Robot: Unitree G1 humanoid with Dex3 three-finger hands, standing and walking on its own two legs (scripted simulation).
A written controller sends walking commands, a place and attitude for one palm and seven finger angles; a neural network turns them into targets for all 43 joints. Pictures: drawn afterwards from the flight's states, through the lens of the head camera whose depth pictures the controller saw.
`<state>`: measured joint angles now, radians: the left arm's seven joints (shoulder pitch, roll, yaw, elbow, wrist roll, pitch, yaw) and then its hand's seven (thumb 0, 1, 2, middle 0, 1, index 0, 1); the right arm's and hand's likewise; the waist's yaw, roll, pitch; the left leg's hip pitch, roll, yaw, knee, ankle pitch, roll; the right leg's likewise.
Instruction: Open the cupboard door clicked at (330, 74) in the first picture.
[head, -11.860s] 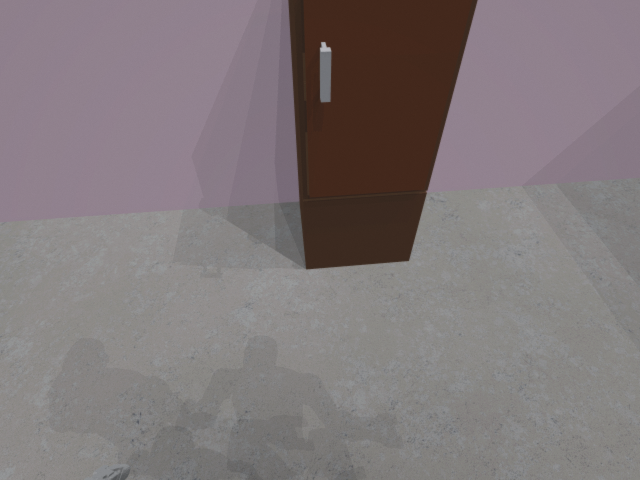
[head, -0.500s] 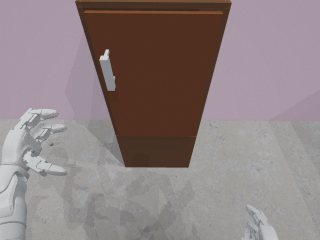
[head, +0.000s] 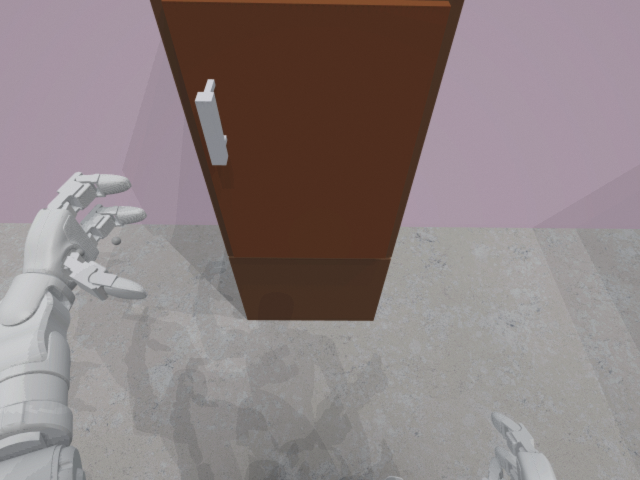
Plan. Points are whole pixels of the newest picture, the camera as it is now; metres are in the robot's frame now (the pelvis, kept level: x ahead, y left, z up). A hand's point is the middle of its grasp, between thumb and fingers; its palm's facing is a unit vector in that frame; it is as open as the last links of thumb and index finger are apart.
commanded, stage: move the hooked fingers beside the handle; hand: left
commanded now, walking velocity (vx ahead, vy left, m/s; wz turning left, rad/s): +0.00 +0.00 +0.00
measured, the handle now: (215, 122) +0.61 +0.21 +0.08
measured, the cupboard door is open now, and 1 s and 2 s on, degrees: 0 0 0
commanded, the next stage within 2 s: none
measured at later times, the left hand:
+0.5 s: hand (139, 193) +0.44 +0.27 +0.10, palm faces +0.05 -1.00 +0.00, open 14.0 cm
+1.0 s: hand (158, 156) +0.52 +0.27 +0.09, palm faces +0.03 -1.00 +0.00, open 14.0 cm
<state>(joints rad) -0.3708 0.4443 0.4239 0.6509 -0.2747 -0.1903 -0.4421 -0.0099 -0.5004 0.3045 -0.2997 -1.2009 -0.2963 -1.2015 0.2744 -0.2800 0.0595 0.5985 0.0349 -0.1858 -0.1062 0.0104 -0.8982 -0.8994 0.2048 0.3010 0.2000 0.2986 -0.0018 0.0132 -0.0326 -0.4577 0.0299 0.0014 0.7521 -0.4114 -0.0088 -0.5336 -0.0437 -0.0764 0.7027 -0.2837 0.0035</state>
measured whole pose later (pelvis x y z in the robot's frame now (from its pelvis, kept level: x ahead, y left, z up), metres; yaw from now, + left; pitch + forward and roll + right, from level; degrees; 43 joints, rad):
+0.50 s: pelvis +0.00 +0.00 -0.01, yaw -1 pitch +13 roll -1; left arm -0.67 0.58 0.49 1.01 -0.20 -0.28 -0.46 -0.01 -0.50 0.30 -0.30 -1.20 -0.30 -1.20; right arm 0.37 -0.30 0.04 0.62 0.03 -0.07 -0.08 0.01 -0.90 -0.90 0.20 0.30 0.20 0.30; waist -0.07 0.00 -0.05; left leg -0.59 0.04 0.02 0.81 -0.43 0.00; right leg -0.67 -0.03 -0.06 0.74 -0.29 0.01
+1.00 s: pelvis +0.01 +0.02 -0.02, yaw -3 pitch +19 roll -3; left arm -0.93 0.72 0.53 1.24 -0.10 -0.29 -0.43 -0.01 -0.50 0.30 -0.30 -1.20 -0.30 -1.20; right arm 0.42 -0.28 0.05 0.60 0.00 0.05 -0.05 0.00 -0.90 -0.90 0.20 0.30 0.20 0.30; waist -0.16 0.00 -0.07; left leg -0.74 0.05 0.02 0.87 -0.47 0.01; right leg -0.79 -0.02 -0.06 0.75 -0.29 0.02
